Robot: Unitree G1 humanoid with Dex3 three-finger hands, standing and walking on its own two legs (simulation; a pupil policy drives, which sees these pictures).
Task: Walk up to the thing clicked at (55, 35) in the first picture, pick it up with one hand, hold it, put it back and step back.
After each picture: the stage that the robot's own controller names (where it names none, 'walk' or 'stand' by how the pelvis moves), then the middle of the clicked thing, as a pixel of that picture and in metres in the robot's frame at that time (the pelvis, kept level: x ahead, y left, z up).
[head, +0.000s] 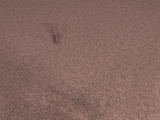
stand; (55, 34) +1.35 +0.33 -0.66
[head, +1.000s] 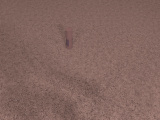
walk; (69, 38) +1.24 +0.15 -0.64
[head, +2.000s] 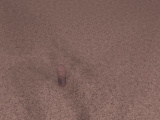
walk; (61, 76) +0.78 +0.15 -0.65
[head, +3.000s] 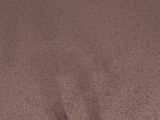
walk; (60, 114) +0.45 +0.21 -0.63
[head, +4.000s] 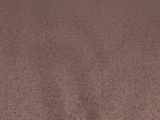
stand; out of the picture +0.34 +0.15 -0.64
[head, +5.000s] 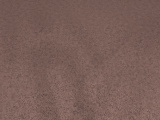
stand; out of the picture +0.31 +0.17 -0.65
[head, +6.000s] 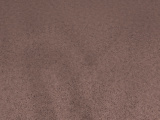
stand; out of the picture +0.32 +0.19 -0.65
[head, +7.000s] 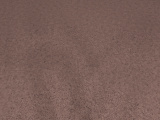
stand; out of the picture +0.34 +0.19 -0.66
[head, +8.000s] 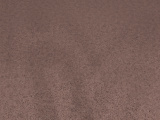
stand; out of the picture +0.33 +0.19 -0.66
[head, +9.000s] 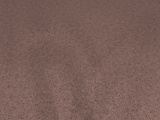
go down; out of the picture +0.32 +0.18 -0.66
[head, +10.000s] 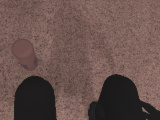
go down; (27, 57) +0.42 +0.20 -0.26
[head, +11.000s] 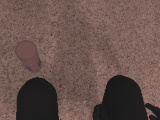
approach; (30, 59) +0.42 +0.20 -0.25
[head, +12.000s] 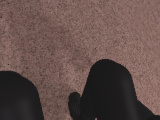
close in; out of the picture +0.41 +0.23 -0.16
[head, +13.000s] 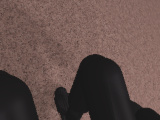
close; out of the picture +0.42 +0.25 -0.15
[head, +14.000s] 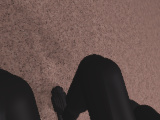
lift; out of the picture +0.40 +0.25 -0.16
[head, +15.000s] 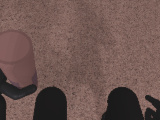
lift; (21, 71) +0.32 +0.19 +0.03
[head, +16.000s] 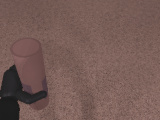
hold; (33, 79) +0.32 +0.16 +0.07
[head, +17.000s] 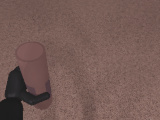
hold; (37, 80) +0.32 +0.15 +0.06
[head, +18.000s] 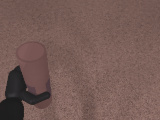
crouch; (37, 80) +0.32 +0.15 +0.06
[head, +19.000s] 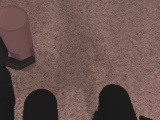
crouch; (20, 45) +0.43 +0.18 -0.02
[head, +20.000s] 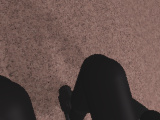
lower; out of the picture +0.42 +0.25 -0.16
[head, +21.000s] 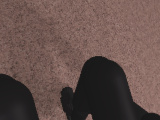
lower; out of the picture +0.42 +0.26 -0.14
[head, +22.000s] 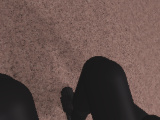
lower; out of the picture +0.43 +0.27 -0.14
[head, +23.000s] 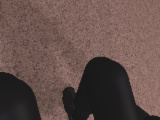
lower; out of the picture +0.42 +0.26 -0.14
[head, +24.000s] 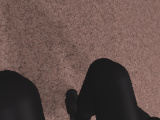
loosen; out of the picture +0.41 +0.23 -0.13
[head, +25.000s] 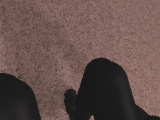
withdraw; out of the picture +0.42 +0.24 -0.17
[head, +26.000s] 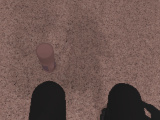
walk; (47, 60) +0.45 +0.18 -0.30
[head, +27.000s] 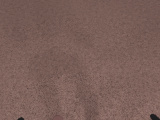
stand; out of the picture +0.37 +0.16 -0.59
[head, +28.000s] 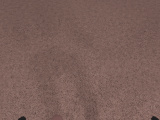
stand; out of the picture +0.37 +0.17 -0.60
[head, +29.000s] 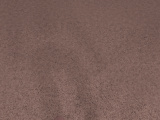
stand; out of the picture +0.37 +0.16 -0.63
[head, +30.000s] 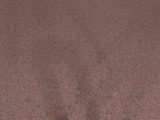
walk; (62, 118) +0.40 +0.17 -0.65
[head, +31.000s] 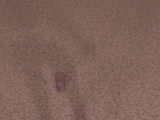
walk; (60, 83) +0.60 +0.14 -0.64
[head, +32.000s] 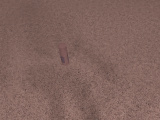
stand; (64, 55) +0.94 +0.25 -0.63
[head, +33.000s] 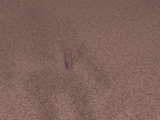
stand; (68, 60) +0.98 +0.16 -0.65
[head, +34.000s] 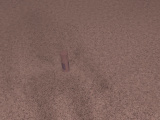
stand; (65, 62) +0.98 +0.20 -0.66
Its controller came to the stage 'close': yes
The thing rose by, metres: 0.71
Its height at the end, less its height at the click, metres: +0.00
